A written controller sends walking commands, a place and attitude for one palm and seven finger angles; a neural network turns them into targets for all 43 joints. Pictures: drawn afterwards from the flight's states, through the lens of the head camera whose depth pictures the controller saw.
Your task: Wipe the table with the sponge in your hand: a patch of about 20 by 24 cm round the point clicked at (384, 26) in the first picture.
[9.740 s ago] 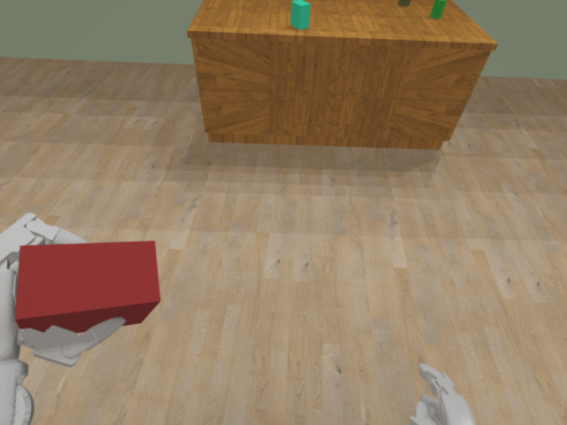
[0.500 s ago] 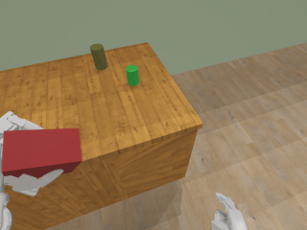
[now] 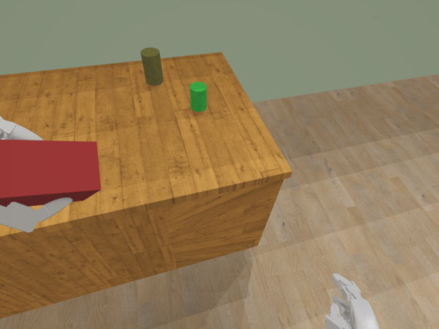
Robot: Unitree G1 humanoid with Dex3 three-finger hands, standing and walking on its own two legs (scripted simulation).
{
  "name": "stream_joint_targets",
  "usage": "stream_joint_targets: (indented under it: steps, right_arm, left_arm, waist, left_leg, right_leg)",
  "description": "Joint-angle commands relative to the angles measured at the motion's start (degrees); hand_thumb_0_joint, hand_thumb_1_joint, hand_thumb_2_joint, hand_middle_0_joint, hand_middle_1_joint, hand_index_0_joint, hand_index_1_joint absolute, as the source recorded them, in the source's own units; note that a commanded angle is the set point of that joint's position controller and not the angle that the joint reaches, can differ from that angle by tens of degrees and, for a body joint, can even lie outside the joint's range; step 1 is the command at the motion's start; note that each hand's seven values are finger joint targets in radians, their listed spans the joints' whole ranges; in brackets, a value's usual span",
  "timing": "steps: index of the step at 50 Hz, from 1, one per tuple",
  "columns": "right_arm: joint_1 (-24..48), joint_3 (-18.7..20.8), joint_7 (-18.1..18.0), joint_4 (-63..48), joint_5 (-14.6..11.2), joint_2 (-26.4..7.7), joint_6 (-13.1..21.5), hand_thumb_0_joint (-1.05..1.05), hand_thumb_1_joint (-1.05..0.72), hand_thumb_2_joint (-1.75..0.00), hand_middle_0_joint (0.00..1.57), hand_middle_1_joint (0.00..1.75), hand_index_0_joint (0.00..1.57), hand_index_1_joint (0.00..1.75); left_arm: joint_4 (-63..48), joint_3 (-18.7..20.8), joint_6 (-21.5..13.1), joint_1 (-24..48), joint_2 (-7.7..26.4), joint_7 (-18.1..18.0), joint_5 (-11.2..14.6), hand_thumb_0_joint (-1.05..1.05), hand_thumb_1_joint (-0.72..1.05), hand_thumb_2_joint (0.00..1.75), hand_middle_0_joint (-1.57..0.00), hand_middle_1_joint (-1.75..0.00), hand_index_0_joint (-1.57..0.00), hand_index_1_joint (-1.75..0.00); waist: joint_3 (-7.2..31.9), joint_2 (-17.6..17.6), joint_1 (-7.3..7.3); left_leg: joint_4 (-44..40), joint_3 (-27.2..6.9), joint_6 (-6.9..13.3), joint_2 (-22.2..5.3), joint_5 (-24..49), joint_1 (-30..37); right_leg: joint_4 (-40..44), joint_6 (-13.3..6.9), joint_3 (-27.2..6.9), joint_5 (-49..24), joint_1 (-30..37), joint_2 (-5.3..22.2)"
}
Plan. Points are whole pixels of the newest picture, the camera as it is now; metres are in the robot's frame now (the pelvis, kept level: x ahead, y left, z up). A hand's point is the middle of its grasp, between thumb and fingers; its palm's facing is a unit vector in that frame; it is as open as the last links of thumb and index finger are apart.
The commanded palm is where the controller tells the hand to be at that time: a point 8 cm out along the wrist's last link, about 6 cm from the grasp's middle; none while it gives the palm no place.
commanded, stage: come to a stop and stand still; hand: left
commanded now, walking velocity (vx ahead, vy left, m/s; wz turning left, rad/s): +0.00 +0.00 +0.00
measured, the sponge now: (58, 175) +0.26 +0.26 +0.18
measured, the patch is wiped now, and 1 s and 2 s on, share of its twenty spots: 0.00 0.00 0.00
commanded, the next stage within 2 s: look again from close up in 0.46 s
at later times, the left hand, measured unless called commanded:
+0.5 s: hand (19, 201) +0.21 +0.29 +0.18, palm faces +0.45 -0.84 -0.31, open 10.4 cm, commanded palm +0.16 +0.32 +0.18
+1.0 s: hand (38, 184) +0.25 +0.29 +0.16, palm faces +0.39 -0.84 -0.38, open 10.4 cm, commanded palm +0.19 +0.32 +0.18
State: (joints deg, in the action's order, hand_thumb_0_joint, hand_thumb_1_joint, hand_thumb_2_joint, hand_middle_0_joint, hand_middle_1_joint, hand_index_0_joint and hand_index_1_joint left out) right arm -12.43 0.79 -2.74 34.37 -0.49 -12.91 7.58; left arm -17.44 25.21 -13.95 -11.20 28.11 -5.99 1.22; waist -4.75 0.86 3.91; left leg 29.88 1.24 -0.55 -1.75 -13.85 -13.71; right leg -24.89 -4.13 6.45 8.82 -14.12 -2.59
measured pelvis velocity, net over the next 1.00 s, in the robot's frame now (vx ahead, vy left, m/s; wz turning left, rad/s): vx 0.04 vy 0.04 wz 0.02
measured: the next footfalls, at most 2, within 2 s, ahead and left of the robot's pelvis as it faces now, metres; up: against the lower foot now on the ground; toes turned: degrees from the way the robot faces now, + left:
left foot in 1.98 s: +0.18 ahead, +0.25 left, +0.00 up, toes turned -1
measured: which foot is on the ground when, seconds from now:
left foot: down 0.00-1.00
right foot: down 0.00-1.00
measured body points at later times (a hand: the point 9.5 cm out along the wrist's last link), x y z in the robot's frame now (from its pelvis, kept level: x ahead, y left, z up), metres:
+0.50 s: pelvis +0.00 +0.04 +0.00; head +0.00 +0.06 +0.45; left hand +0.18 +0.33 +0.19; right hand +0.17 -0.16 -0.07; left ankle +0.02 +0.12 -0.74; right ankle +0.05 -0.07 -0.74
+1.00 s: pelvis +0.04 +0.04 +0.01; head +0.05 +0.05 +0.46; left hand +0.22 +0.33 +0.19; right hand +0.23 -0.18 -0.06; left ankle +0.03 +0.12 -0.74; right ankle +0.06 -0.07 -0.74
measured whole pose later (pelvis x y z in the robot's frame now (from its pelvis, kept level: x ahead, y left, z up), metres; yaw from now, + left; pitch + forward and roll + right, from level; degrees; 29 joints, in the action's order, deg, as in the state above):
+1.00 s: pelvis +0.04 +0.04 +0.01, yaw +1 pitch -1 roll -1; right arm -10.6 -0.9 -2.0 32.4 -0.2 -11.3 6.6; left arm -25.6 20.3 -11.6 -25.2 20.9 -5.5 2.8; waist -2.5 0.5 1.5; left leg 25.1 1.7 2.7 1.9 -14.5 -9.7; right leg -22.7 -0.9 1.8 10.6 -11.0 -1.3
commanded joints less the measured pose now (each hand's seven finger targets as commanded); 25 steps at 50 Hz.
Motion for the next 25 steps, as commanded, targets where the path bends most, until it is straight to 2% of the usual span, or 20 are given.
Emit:
stream_joint_targets:
  steps: [1,3,4,5,7,8,9,11,13,14,18,19,20,22,25]
  right_arm:
    - [2.56,1.78,1.76,-9.48,-0.60,-5.96,4.78,0.00,-0.90,-0.90,0.20,0.30,0.20,0.30]
    - [4.20,1.32,2.04,-9.78,-0.70,-5.60,5.04,0.00,-0.90,-0.90,0.20,0.30,0.20,0.30]
    - [4.27,0.90,1.88,-10.48,-0.47,-5.75,4.82,0.00,-0.90,-0.90,0.20,0.30,0.20,0.30]
    - [4.53,0.77,1.62,-10.71,-0.41,-6.04,4.71,0.00,-0.90,-0.90,0.20,0.30,0.20,0.30]
    - [4.93,0.69,0.80,-11.11,-0.16,-6.02,4.70,0.00,-0.90,-0.90,0.20,0.30,0.20,0.30]
    - [5.25,0.70,0.47,-11.10,-0.04,-6.56,4.51,0.00,-0.90,-0.90,0.20,0.30,0.20,0.30]
    - [5.32,0.50,0.31,-11.50,0.24,-5.94,4.57,0.00,-0.90,-0.90,0.20,0.30,0.20,0.30]
    - [5.32,0.28,0.22,-11.38,0.29,-5.44,4.88,0.00,-0.90,-0.90,0.20,0.30,0.20,0.30]
    - [5.84,-0.03,0.50,-11.44,0.60,-5.15,5.50,0.00,-0.90,-0.90,0.20,0.30,0.20,0.30]
    - [5.69,-0.14,0.63,-11.13,0.61,-4.76,5.78,0.00,-0.90,-0.90,0.20,0.30,0.20,0.30]
    - [5.17,-0.04,1.97,-10.19,0.53,-4.81,7.31,0.00,-0.90,-0.90,0.20,0.30,0.20,0.30]
    - [4.57,-0.14,2.11,-9.72,0.52,-4.75,7.30,0.00,-0.90,-0.90,0.20,0.30,0.20,0.30]
    - [4.23,0.09,2.17,-9.36,0.50,-4.98,7.34,0.00,-0.90,-0.90,0.20,0.30,0.20,0.30]
    - [3.62,0.16,2.14,-8.93,0.66,-5.38,7.10,0.00,-0.90,-0.90,0.20,0.30,0.20,0.30]
    - [3.88,0.22,1.83,-8.79,0.78,-5.56,6.39,0.00,-0.90,-0.90,0.20,0.30,0.20,0.30]
  left_arm:
    - [-12.11,-4.63,-4.56,-5.56,-1.57,0.13,2.66,0.00,0.10,1.30,-1.20,-1.60,-1.20,-1.60]
    - [-13.02,-6.15,-3.82,-11.64,-3.04,0.13,2.83,0.00,0.10,1.30,-1.20,-1.60,-1.20,-1.60]
    - [-14.45,-5.46,-3.53,-10.80,-1.72,-0.06,2.34,0.00,0.10,1.30,-1.20,-1.60,-1.20,-1.60]
    - [-15.14,-3.14,-3.50,-9.45,0.56,-0.31,1.90,0.00,0.10,1.30,-1.20,-1.60,-1.20,-1.60]
    - [-14.40,1.58,-3.36,-7.61,4.36,-0.78,1.21,0.00,0.10,1.30,-1.20,-1.60,-1.20,-1.60]
    - [-17.43,5.33,-3.55,-4.22,8.38,-1.21,1.00,0.00,0.10,1.30,-1.20,-1.60,-1.20,-1.60]
    - [-18.10,4.54,-3.85,-2.37,6.60,-1.08,0.97,0.00,0.10,1.30,-1.20,-1.60,-1.20,-1.60]
    - [-18.93,4.24,-4.09,0.42,5.92,-1.04,0.74,0.00,0.10,1.30,-1.20,-1.60,-1.20,-1.60]
    - [-20.92,4.40,-4.32,3.36,6.54,-0.79,0.22,0.00,0.10,1.30,-1.20,-1.60,-1.20,-1.60]
    - [-20.46,3.08,-4.49,3.68,5.14,-0.57,-0.02,0.00,0.10,1.30,-1.20,-1.60,-1.20,-1.60]
    - [-19.37,-2.04,-4.28,0.19,-0.56,0.14,-0.55,0.00,0.10,1.30,-1.20,-1.60,-1.20,-1.60]
    - [-18.12,-2.84,-3.99,-0.62,-1.20,0.14,-0.70,0.00,0.10,1.30,-1.20,-1.60,-1.20,-1.60]
    - [-17.64,-3.41,-3.82,-1.41,-1.79,0.15,-0.89,0.00,0.10,1.30,-1.20,-1.60,-1.20,-1.60]
    - [-14.62,-3.70,-3.17,-2.60,-1.99,0.15,-1.07,0.00,0.10,1.30,-1.20,-1.60,-1.20,-1.60]
    - [-13.99,-2.53,-3.06,-1.17,-0.70,0.04,-1.14,0.00,0.10,1.30,-1.20,-1.60,-1.20,-1.60]
  waist:
    - [12.55,-4.75,-0.94]
    - [9.63,-2.94,-0.89]
    - [7.77,-0.56,-1.22]
    - [6.31,1.71,-1.21]
    - [4.40,5.69,-1.33]
    - [4.64,2.72,-1.63]
    - [5.22,0.76,-1.98]
    - [6.03,-5.68,-1.92]
    - [6.74,-11.48,-1.73]
    - [6.72,-11.95,-1.63]
    - [7.67,-7.73,-1.68]
    - [7.06,-5.24,-1.75]
    - [6.87,-4.59,-1.79]
    - [4.04,-1.70,-1.83]
    - [3.62,-1.79,-2.08]
  left_leg:
    - [-6.32,-1.60,1.95,0.49,1.95,2.05]
    - [-10.07,-3.69,2.86,-1.61,-2.58,1.79]
    - [-12.49,-5.18,2.99,-2.41,-7.80,-2.44]
    - [-14.25,-6.15,2.93,-2.66,-11.87,-5.90]
    - [-15.38,-6.58,3.19,-3.09,-15.66,-8.69]
    - [-15.89,-6.80,3.09,-3.02,-15.50,-8.57]
    - [-16.72,-7.56,3.45,-3.73,-16.35,-8.60]
    - [-18.34,-7.51,4.02,-5.01,-17.36,-9.91]
    - [-20.15,-7.91,4.30,-6.18,-20.00,-11.48]
    - [-20.06,-7.92,4.54,-6.40,-20.89,-12.73]
    - [-16.94,-6.02,3.44,-4.23,-17.06,-8.25]
    - [-16.71,-6.95,3.12,-4.00,-16.65,-8.42]
    - [-16.03,-6.49,2.82,-3.41,-15.96,-7.76]
    - [-15.70,-6.27,2.35,-2.38,-16.86,-8.61]
    - [-15.47,-6.01,1.44,-1.45,-12.57,-6.55]
  right_leg:
    - [7.17,4.16,-13.99,-0.68,8.90,10.64]
    - [7.84,3.57,-12.14,9.37,5.20,8.11]
    - [7.20,3.52,-10.66,13.14,5.70,7.01]
    - [6.73,3.61,-10.17,15.64,6.15,5.98]
    - [6.77,3.95,-9.94,17.83,5.52,5.09]
    - [5.77,3.86,-9.38,17.09,5.41,4.50]
    - [3.72,3.69,-8.47,15.38,6.07,4.50]
    - [-0.53,3.59,-7.78,9.18,9.32,3.54]
    - [-3.83,3.66,-7.05,6.62,11.72,3.02]
    - [-4.22,3.65,-6.80,5.82,13.17,3.10]
    - [0.01,3.29,-8.35,5.31,11.70,3.17]
    - [1.24,3.38,-8.81,5.96,11.33,3.11]
    - [2.57,3.30,-9.75,6.71,10.29,3.17]
    - [5.47,3.36,-11.20,10.11,7.55,3.21]
    - [7.36,3.18,-11.34,9.34,5.70,2.86]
